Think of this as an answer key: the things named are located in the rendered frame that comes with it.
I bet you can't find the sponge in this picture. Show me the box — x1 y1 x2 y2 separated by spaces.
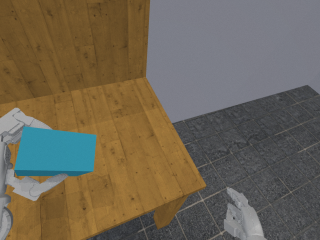
14 126 97 177

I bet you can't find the robot right hand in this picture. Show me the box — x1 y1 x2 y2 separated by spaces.
224 187 264 240

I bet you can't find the robot left hand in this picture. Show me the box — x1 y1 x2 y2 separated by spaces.
0 108 69 201

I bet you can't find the table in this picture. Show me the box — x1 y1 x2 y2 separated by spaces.
0 0 207 240

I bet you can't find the left robot forearm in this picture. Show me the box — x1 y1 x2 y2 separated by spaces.
0 194 14 240

